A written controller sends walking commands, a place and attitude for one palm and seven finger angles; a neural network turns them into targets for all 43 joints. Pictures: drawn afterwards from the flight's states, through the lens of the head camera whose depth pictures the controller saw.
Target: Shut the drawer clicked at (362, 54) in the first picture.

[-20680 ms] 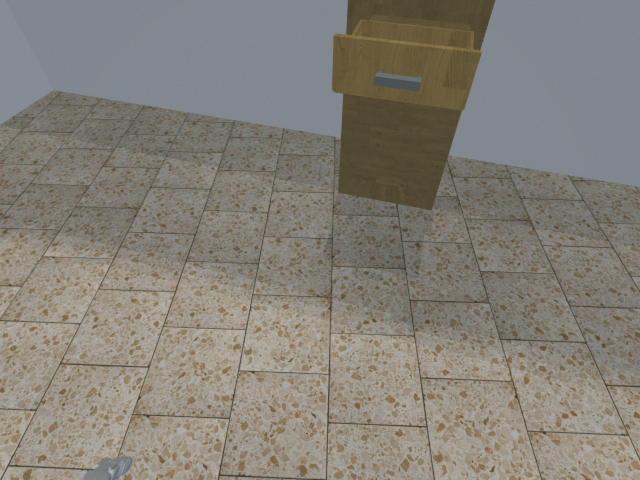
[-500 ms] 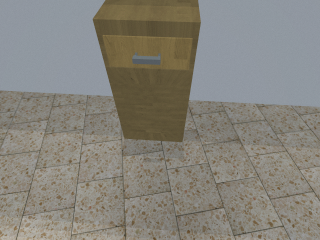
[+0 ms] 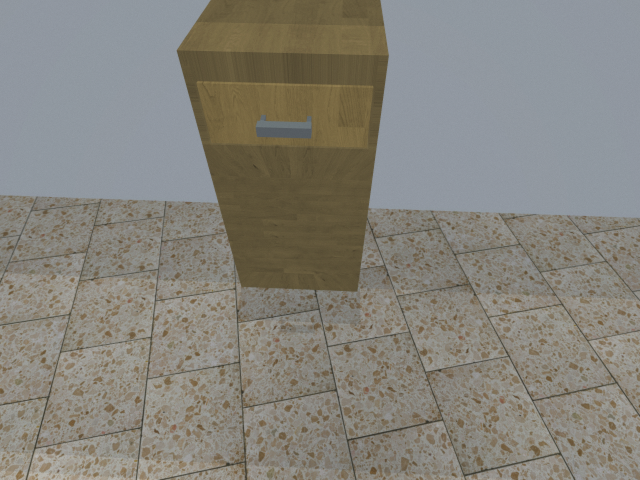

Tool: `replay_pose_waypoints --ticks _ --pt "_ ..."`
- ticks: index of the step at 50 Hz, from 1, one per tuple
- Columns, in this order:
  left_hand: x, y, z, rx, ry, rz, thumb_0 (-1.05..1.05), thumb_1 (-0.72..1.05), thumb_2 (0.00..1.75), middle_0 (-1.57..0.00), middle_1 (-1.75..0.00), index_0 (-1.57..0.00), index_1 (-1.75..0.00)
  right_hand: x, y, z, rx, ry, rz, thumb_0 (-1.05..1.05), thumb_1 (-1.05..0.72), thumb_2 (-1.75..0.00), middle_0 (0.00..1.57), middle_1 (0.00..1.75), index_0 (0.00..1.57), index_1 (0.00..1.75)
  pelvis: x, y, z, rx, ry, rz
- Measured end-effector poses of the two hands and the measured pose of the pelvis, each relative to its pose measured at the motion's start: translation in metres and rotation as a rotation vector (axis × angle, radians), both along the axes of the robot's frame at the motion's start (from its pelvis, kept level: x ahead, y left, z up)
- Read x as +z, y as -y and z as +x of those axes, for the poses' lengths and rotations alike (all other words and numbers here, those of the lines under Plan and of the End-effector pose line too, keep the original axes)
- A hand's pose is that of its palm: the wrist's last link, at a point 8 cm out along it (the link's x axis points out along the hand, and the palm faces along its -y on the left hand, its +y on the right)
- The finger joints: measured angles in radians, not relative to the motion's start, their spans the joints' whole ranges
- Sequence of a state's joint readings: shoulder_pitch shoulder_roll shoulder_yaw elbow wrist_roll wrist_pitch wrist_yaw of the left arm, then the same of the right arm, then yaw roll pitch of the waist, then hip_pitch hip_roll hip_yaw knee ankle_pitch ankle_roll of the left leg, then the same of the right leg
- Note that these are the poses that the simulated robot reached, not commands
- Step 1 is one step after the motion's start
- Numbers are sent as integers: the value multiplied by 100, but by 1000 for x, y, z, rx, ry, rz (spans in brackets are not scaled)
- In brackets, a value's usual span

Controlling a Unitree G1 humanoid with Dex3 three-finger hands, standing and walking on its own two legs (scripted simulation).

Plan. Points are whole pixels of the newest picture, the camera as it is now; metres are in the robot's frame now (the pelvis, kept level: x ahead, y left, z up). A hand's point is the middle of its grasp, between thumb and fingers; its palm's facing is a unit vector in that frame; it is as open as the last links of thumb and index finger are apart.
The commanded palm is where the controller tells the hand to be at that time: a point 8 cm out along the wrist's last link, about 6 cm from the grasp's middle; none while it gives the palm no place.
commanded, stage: let the arm hang, fingers relaxed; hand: left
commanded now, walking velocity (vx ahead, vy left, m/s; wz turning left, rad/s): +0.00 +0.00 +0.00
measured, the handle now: (285, 124) +0.85 +0.12 -0.03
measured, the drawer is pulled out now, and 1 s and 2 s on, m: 0.00 0.00 0.00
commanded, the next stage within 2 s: look to check the result in 0.02 s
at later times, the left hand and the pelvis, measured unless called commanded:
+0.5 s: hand out of the picture +0.00 +0.16 -0.17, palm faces +0.04 -0.98 -0.18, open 7.4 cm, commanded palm none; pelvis +0.00 +0.00 +0.00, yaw +0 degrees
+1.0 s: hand out of the picture +0.02 +0.18 -0.17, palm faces +0.02 -0.98 -0.22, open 7.4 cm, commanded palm none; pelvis +0.01 +0.00 +0.00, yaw +0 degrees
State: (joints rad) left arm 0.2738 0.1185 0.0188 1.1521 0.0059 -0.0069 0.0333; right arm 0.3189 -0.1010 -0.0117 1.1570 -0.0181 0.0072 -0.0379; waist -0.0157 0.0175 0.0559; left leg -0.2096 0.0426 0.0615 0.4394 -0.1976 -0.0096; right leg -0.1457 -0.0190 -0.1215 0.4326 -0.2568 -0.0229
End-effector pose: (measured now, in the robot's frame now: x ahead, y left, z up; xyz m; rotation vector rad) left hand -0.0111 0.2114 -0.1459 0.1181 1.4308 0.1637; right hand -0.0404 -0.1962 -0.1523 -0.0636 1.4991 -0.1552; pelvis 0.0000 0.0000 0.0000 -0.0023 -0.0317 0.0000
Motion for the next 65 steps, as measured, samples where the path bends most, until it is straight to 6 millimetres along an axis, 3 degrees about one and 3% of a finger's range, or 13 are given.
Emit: replay_pose_waypoints --ticks 19,65 --pt "1 0 -2 0 -15 -3 0 91 89 -19 -29 -20 -30 1 6 22 14 41 -14 0 -91 -90 20 30 20 30 1 -1 2 -3 -1 0" --pt "11 -24 40 -45 64 61 0 91 89 -20 -29 -20 -30 8 46 56 51 100 -80 0 -91 -90 20 30 20 30 4 6 9 -4 1 2"
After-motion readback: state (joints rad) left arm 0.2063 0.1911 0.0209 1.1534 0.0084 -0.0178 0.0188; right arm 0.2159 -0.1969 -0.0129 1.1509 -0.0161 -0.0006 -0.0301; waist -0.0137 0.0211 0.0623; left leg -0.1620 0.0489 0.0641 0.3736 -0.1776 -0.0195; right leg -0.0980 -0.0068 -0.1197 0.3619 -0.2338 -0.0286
